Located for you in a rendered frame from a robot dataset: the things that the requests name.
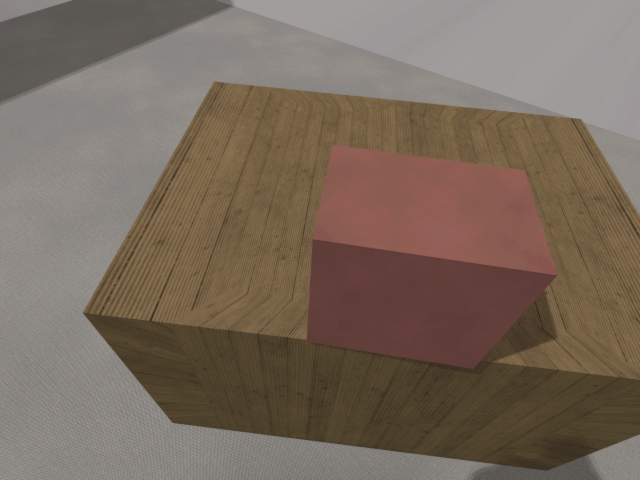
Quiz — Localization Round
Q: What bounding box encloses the pedestal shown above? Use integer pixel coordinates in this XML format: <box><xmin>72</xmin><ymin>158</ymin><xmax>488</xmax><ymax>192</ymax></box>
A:
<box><xmin>83</xmin><ymin>82</ymin><xmax>640</xmax><ymax>471</ymax></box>

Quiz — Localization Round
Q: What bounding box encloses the carton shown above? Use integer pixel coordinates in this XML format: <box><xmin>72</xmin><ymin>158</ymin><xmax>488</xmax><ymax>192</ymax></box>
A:
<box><xmin>307</xmin><ymin>145</ymin><xmax>557</xmax><ymax>369</ymax></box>

